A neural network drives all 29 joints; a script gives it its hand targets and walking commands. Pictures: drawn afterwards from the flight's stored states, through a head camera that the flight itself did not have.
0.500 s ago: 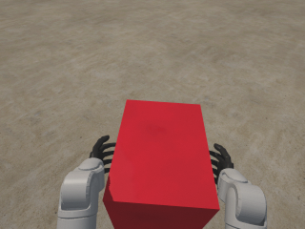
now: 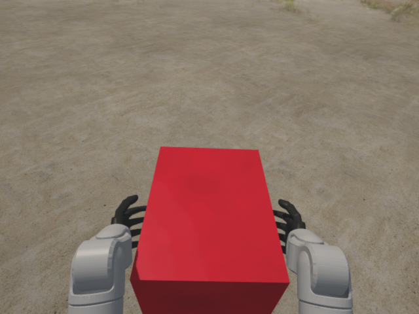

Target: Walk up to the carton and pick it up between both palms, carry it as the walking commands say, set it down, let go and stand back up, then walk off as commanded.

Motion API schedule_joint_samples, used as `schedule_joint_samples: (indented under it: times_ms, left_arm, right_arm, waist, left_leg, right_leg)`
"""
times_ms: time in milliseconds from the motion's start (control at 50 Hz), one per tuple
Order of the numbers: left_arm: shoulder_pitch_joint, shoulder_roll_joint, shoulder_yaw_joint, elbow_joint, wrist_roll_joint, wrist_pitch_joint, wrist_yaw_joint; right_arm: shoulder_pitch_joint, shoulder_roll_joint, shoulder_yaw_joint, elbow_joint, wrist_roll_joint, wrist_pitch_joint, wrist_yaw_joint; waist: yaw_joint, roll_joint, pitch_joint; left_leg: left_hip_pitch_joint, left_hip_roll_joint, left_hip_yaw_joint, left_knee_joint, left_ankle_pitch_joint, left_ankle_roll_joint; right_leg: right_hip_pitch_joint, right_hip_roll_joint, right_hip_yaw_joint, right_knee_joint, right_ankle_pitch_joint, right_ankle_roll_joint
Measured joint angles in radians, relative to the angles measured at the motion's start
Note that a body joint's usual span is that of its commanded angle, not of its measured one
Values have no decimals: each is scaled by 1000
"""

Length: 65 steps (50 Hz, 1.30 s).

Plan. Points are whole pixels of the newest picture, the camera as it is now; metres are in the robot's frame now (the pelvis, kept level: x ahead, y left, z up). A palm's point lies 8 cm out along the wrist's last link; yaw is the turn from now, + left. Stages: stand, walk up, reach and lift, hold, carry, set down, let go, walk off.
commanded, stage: carry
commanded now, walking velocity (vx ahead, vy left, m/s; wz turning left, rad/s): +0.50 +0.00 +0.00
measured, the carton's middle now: (207, 235) +0.30 +0.02 +0.02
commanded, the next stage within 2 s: none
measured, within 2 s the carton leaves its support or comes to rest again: neither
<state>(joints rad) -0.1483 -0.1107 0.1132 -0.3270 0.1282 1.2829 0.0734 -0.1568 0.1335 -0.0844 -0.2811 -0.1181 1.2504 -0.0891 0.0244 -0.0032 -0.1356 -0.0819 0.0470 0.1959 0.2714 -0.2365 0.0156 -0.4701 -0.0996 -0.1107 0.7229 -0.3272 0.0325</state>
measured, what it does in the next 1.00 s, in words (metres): walks ahead: right foot, then left foot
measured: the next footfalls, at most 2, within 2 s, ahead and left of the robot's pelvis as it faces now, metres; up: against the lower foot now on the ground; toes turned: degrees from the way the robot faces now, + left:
right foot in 0.12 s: +0.17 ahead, -0.16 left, +0.00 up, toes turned -13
left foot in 0.56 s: +0.44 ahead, +0.06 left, +0.00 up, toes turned +12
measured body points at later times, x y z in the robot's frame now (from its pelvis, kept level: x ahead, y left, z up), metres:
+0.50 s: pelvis +0.25 -0.04 -0.01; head +0.27 -0.04 +0.44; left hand +0.52 +0.12 +0.06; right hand +0.53 -0.19 +0.06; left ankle +0.37 +0.07 -0.73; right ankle +0.13 -0.15 -0.75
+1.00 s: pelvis +0.60 -0.03 -0.03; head +0.60 -0.02 +0.42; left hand +0.88 +0.11 +0.06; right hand +0.86 -0.20 +0.06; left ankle +0.40 +0.06 -0.75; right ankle +0.72 -0.14 -0.75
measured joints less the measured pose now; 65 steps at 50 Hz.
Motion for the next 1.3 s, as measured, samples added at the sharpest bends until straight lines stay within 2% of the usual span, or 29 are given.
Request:
schedule_joint_samples:
  times_ms: [120,140,160,180,240,280,320,420,480,540,580,600,640,660,700,760,840,920,980,1000,1020,1040,1060,1100,1140,1180,1260,1300]
  left_arm:
    - [-23,-11,2,-11,-10,-12,2]
    - [-27,-21,3,-9,-8,-18,2]
    - [-33,-29,-2,2,-5,-29,3]
    - [-43,-29,-14,16,-1,-35,3]
    - [-57,-30,-26,30,10,-35,3]
    - [-48,-28,-28,18,9,-35,4]
    - [-35,-26,-29,0,1,-40,5]
    - [-3,-22,-17,-68,-21,-67,6]
    - [11,-21,-17,-97,-28,-74,7]
    - [17,-20,-20,-108,-23,-64,6]
    - [7,-15,-9,-98,-14,-57,5]
    - [2,-14,-1,-84,-9,-55,4]
    - [-1,-5,4,-54,-4,-48,3]
    - [-1,-3,0,-42,-3,-43,3]
    - [2,-15,-2,-20,-4,-40,5]
    - [10,-21,-14,-18,-7,-44,9]
    - [5,-21,-32,-51,-8,-52,14]
    - [10,-20,-38,-86,-10,-62,15]
    - [17,-20,-35,-89,-11,-61,13]
    - [13,-20,-32,-84,-11,-57,12]
    - [10,-20,-34,-67,-11,-61,11]
    - [4,-21,-37,-41,-10,-69,11]
    - [-7,-22,-37,-17,-6,-69,10]
    - [-25,-25,-34,16,-1,-67,7]
    - [-16,-24,-37,22,-1,-68,7]
    - [3,-22,-43,9,-7,-69,10]
    - [27,-19,-40,-44,-24,-78,17]
    - [32,-19,-35,-75,-32,-84,18]
  right_arm:
    - [-8,1,-16,-53,-2,12,-4]
    - [-8,1,-23,-61,-2,13,-4]
    - [-7,0,-38,-68,0,12,-3]
    - [-3,-1,-52,-74,3,9,-2]
    - [6,-2,-66,-75,14,1,-1]
    - [12,-3,-61,-79,19,-4,-2]
    - [17,-3,-52,-93,20,-7,-4]
    - [10,-1,-23,-132,24,-22,-13]
    - [17,-2,-9,-154,24,-29,-15]
    - [23,-3,-3,-156,23,-26,-13]
    - [10,-1,1,-118,21,-40,-9]
    - [-4,0,1,-88,18,-45,-7]
    - [-19,3,-3,-40,13,-46,-4]
    - [-13,2,-3,-29,12,-44,-3]
    - [12,-1,-9,-30,13,-40,-2]
    - [38,-3,-16,-53,22,-37,-3]
    - [45,-4,-26,-97,36,-47,-5]
    - [39,-4,-24,-131,38,-49,-6]
    - [33,-3,-17,-131,28,-37,-3]
    - [33,-3,-16,-129,23,-32,-2]
    - [29,-6,-20,-122,19,-29,-1]
    - [25,-6,-29,-108,16,-28,0]
    - [23,-4,-39,-96,12,-26,1]
    - [21,-3,-49,-77,8,-26,3]
    - [27,-4,-49,-72,9,-25,4]
    - [39,-4,-43,-78,12,-26,4]
    - [43,-4,-24,-110,18,-37,1]
    - [44,-4,-13,-134,19,-44,-1]
  waist:
    - [-20,-18,26]
    - [-26,-11,27]
    - [-35,15,33]
    - [-44,30,41]
    - [-47,22,75]
    - [-45,23,96]
    - [-38,25,113]
    - [-22,28,140]
    - [-20,20,127]
    - [-15,-1,88]
    - [-18,-48,70]
    - [-18,-59,70]
    - [-16,-43,84]
    - [-16,-36,89]
    - [-21,-26,98]
    - [-34,-19,113]
    - [-46,-11,123]
    - [-44,-1,98]
    - [-43,12,60]
    - [-44,14,46]
    - [-37,37,36]
    - [-31,69,34]
    - [-25,75,36]
    - [-10,43,52]
    - [0,22,75]
    - [7,17,96]
    - [14,22,119]
    - [11,22,125]
  left_leg:
    - [50,35,10,69,-109,-60]
    - [44,50,5,118,-147,-71]
    - [18,81,-11,199,-190,-72]
    - [-32,98,-37,319,-207,-63]
    - [-217,50,-104,647,-273,-43]
    - [-321,35,-99,715,-252,-35]
    - [-401,33,-84,673,-200,-32]
    - [-493,43,-59,450,-28,-23]
    - [-481,38,-34,340,72,-19]
    - [-408,14,-2,236,113,-8]
    - [-374,-19,31,262,109,51]
    - [-364,-23,45,298,67,68]
    - [-320,-8,58,314,2,76]
    - [-289,-5,63,293,-5,64]
    - [-225,-9,65,231,-12,62]
    - [-129,-18,65,131,-13,58]
    - [-17,-23,63,46,-44,41]
    - [90,-19,61,9,-114,10]
    - [164,-5,53,23,-199,-22]
    - [179,3,46,55,-238,-34]
    - [177,31,38,119,-282,-43]
    - [145,74,24,233,-287,-41]
    - [78,92,-12,402,-254,-32]
    - [-102,41,-107,753,-261,-25]
    - [-253,10,-136,917,-241,-17]
    - [-355,13,-130,849,-191,-16]
    - [-474,38,-94,538,-121,-16]
    - [-493,44,-71,410,-43,-12]
  right_leg:
    - [66,-3,-67,-238,98,-8]
    - [83,5,-79,-257,173,-23]
    - [86,20,-99,-235,198,-40]
    - [89,27,-118,-205,171,-54]
    - [114,20,-125,-196,95,-70]
    - [152,23,-123,-244,97,-62]
    - [195,27,-121,-297,100,-61]
    - [321,37,-115,-386,69,-39]
    - [406,37,-121,-402,13,-15]
    - [475,21,-116,-361,-80,18]
    - [457,-37,-93,-208,-166,27]
    - [405,-54,-58,-64,-145,18]
    - [272,-18,29,229,-153,-1]
    - [207,-1,50,332,-146,-9]
    - [96,15,61,412,-97,-21]
    - [-25,9,47,333,-23,-25]
    - [-116,-5,15,121,59,-20]
    - [-123,9,-32,-81,181,-24]
    - [-73,39,-78,-187,225,-38]
    - [-40,51,-97,-229,238,-46]
    - [-24,71,-113,-225,269,-80]
    - [-15,91,-132,-189,237,-100]
    - [-9,94,-143,-157,188,-110]
    - [12,72,-137,-135,115,-112]
    - [68,61,-133,-182,105,-93]
    - [140,61,-132,-256,104,-85]
    - [264,59,-123,-362,84,-60]
    - [327,53,-117,-386,53,-41]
